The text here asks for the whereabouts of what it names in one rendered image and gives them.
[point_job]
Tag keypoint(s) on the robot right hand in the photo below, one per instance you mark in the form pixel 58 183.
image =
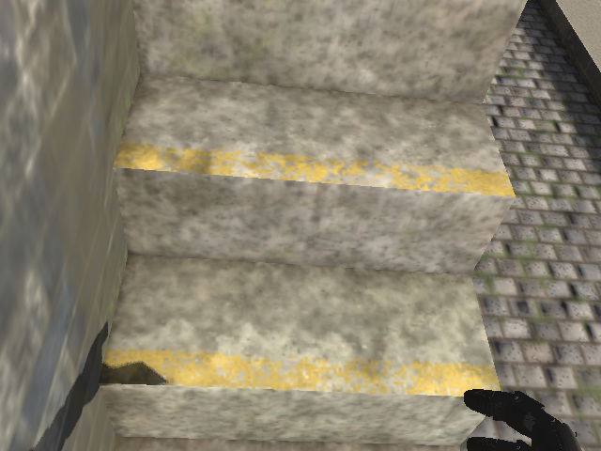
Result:
pixel 525 415

